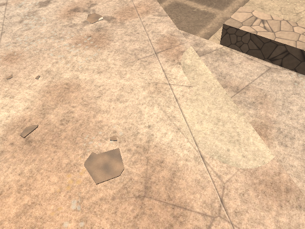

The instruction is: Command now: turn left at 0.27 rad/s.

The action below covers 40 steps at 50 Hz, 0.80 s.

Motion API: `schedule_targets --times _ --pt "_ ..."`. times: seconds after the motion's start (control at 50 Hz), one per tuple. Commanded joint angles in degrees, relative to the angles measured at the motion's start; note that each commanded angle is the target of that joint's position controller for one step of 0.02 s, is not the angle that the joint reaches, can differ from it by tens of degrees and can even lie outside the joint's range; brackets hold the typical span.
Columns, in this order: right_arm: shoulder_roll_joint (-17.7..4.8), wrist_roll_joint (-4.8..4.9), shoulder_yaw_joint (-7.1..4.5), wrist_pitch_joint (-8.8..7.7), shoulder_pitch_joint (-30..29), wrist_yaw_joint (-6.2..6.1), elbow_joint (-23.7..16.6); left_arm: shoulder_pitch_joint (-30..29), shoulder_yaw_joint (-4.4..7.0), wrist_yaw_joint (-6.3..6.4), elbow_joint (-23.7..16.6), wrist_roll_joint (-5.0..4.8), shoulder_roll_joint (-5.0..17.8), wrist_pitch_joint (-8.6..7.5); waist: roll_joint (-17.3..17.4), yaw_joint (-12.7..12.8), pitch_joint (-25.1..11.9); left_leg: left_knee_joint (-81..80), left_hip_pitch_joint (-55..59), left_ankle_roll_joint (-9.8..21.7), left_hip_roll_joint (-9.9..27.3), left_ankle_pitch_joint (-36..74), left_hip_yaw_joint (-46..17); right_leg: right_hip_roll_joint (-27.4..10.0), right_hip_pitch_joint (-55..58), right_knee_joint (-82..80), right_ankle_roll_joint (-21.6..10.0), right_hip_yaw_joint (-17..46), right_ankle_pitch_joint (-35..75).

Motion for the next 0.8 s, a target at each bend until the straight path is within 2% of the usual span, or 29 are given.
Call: schedule_targets --times 0.02,0.08,0.14,0.18,0.2,0.22,0.24,0.26,0.28,0.3,0.32,0.34,0.4,0.48,0.56,0.64,0.68,0.72,0.74,0.76,0.78,0.8 --pt "-7.2 0.87 -2.76 0.21 -2.3 -0.59 -4.8 -0.1 3.72 1.03 -2.9 -0.69 11.0 -1.55 -12.3 3.0 -0.9 15.0 -8.6 -0.8 0.7 -9.6 -1.9 -17.0 4.3 -10.5 -12.4 12.4 23.6" --pt "-4.6 1.18 -2.28 0.82 -2.5 -0.33 -5.5 -1.8 4.17 1.37 -2.6 -1.44 10.8 -1.05 -9.3 3.1 -3.3 12.9 -9.2 -1.5 2.0 -8.3 -1.0 -17.1 8.7 -8.0 -12.7 9.3 31.3" --pt "-4.6 1.42 -2.22 1.34 -2.3 0.60 -6.6 -3.2 4.86 1.43 -2.2 -1.73 11.7 -0.10 -10.2 3.3 -5.4 5.4 -4.1 -1.1 1.2 -3.8 1.6 -17.0 9.3 -6.1 -12.0 6.8 32.7" --pt "-4.9 1.31 -2.56 1.57 0.2 1.24 -6.4 -4.4 5.17 1.50 -1.6 -2.69 12.1 0.17 -9.9 1.4 -6.0 -4.1 1.5 0.6 -0.2 3.7 3.9 -16.2 7.8 -3.0 -9.8 4.3 29.7" --pt "-5.4 0.95 -2.92 1.57 1.9 1.19 -6.1 -3.8 5.14 1.52 -0.9 -3.22 11.5 0.12 -8.6 0.5 -6.1 -10.7 5.9 2.2 -1.5 10.0 3.9 -14.8 5.4 0.2 -7.2 2.1 24.7" --pt "-8.8 0.42 -3.98 1.44 2.4 0.57 -6.5 -0.5 4.89 1.30 0.3 -2.67 9.7 -0.16 -0.5 1.4 -5.9 -16.3 12.1 4.9 1.5 24.2 -3.8 -10.7 -0.9 9.0 -2.3 -2.8 12.6" --pt "-17.1 0.16 -5.81 1.16 3.2 -0.49 -7.9 -2.0 3.43 1.11 -2.6 0.74 5.7 -0.39 18.0 2.5 -4.9 -17.5 20.5 14.4 17.3 49.7 -26.7 -1.3 -19.4 26.1 5.0 -6.8 -18.5" --pt "-15.9 -2.33 -5.13 -0.09 6.3 0.25 -8.5 -8.3 3.77 1.56 -4.1 -0.24 7.4 -0.88 12.8 -2.9 -9.2 -19.6 18.9 23.4 22.2 48.5 -33.1 2.2 -22.7 36.2 4.8 3.1 -26.2" --pt "-14.3 -2.40 -4.65 -1.26 4.2 0.46 -8.6 -8.8 4.40 1.71 -3.6 -1.63 9.1 -0.82 6.8 -1.7 -7.2 -19.6 18.6 22.2 19.7 43.7 -28.3 0.8 -24.4 39.9 4.0 5.4 -22.6" --pt "-13.0 -1.11 -4.46 -1.77 1.0 0.03 -8.8 -7.8 4.75 1.97 -2.6 -1.82 9.6 -0.70 4.1 0.0 -5.5 -19.1 18.0 18.8 16.3 38.5 -24.2 -0.2 -25.4 39.1 3.5 5.9 -17.1" --pt "-11.4 0.12 -3.96 -1.65 -1.3 -0.51 -9.2 -7.2 5.04 2.42 -1.6 -1.44 9.9 -0.61 2.5 0.7 -4.8 -18.9 17.9 16.2 14.4 35.8 -22.2 -0.8 -25.8 37.4 3.6 6.3 -13.0" --pt "-10.6 0.78 -3.54 -1.36 -2.6 -1.07 -9.5 -6.3 5.27 2.59 -1.2 -1.28 10.2 -0.59 3.1 1.6 -4.9 -19.2 16.5 15.1 12.8 35.9 -20.7 -0.8 -23.9 36.5 4.0 6.5 -9.8" --pt "-10.0 0.47 -3.32 -0.66 -1.8 -1.93 -10.2 -4.1 5.07 2.10 -0.5 -1.88 8.6 -0.99 4.0 2.0 -6.6 -19.9 16.8 14.8 10.4 34.6 -19.2 1.1 -21.3 34.3 5.1 5.9 -4.6" --pt "-11.0 0.55 -3.76 0.04 -1.1 -2.59 -10.7 -6.0 4.81 1.98 -0.9 -1.82 8.0 -1.39 5.0 1.0 -5.2 -20.6 16.8 14.7 9.5 25.0 -21.9 1.7 -20.6 23.6 6.3 6.7 -2.7" --pt "-11.7 0.31 -4.19 0.59 -2.2 -2.52 -11.6 -6.5 4.80 1.36 -0.9 -1.95 8.3 -2.15 6.6 0.5 -3.8 -20.9 12.3 14.9 8.4 16.8 -25.5 2.5 -15.9 15.8 6.3 7.3 -3.0" --pt "-12.0 0.38 -4.47 1.11 -3.5 -2.00 -12.4 -5.9 4.93 0.49 -1.0 -2.30 8.9 -3.39 7.1 0.3 -4.6 -19.1 11.4 15.1 7.9 20.0 -29.8 3.6 -11.2 10.0 5.4 7.6 -4.8" --pt "-11.3 0.76 -4.26 1.30 -4.0 -1.88 -12.7 -4.1 4.97 -0.17 -0.6 -2.72 9.3 -4.00 7.1 0.7 -6.5 -19.4 11.3 14.7 7.2 10.4 -31.4 3.6 -7.4 5.3 4.2 6.6 -4.0" --pt "-9.8 1.06 -3.48 1.47 -4.9 -1.93 -12.7 -1.6 4.78 -0.83 0.3 -2.92 8.3 -4.67 7.0 2.6 -5.6 -18.9 6.2 13.0 4.6 -2.8 -31.0 3.5 1.0 -4.5 2.2 4.3 2.0" --pt "-8.1 0.89 -2.81 1.30 -4.0 -2.02 -12.2 -0.1 4.75 -0.89 0.8 -2.62 8.0 -5.01 5.6 3.4 -4.9 -17.2 2.3 11.1 2.4 -8.0 -29.4 2.3 6.7 -9.1 0.8 4.4 3.4" --pt "-4.8 0.23 -1.59 0.88 -2.1 -1.94 -11.9 3.0 4.85 -0.72 1.0 -1.61 9.8 -5.34 -1.0 3.9 -6.7 -7.3 -3.9 7.8 -1.4 -14.5 -24.4 -6.2 14.2 -12.1 -2.3 13.2 -2.4" --pt "-3.4 0.52 -1.25 0.07 -1.6 -1.99 -13.0 6.9 5.58 -0.77 1.9 -0.26 14.7 -5.42 -11.3 3.4 -5.1 6.2 -14.4 4.7 -9.9 -14.8 -12.4 -15.3 16.4 -17.4 -9.1 29.2 -15.9" --pt "-7.5 0.80 -2.43 -1.09 -4.9 -2.22 -14.5 6.9 6.18 -1.38 2.5 0.38 16.1 -6.17 -14.0 4.1 1.2 14.9 -21.6 3.8 -6.3 -12.5 -12.9 -20.6 10.2 -21.6 -15.1 40.9 -25.9"
Keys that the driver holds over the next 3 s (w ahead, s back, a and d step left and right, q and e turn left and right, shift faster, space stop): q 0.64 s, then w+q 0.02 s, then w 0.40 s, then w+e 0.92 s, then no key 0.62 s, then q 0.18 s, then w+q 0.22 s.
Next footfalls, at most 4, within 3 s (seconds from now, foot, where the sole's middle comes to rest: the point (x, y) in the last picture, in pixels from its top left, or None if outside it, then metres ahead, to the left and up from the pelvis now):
0.22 left None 0.02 0.12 -0.77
0.76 right None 0.10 -0.07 -0.77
1.16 left None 0.15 0.27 -0.77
1.68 right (123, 226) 0.53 0.17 -0.77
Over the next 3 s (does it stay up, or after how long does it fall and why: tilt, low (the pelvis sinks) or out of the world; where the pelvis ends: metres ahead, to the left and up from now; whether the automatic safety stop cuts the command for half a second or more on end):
stays up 0.76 0.31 -0.02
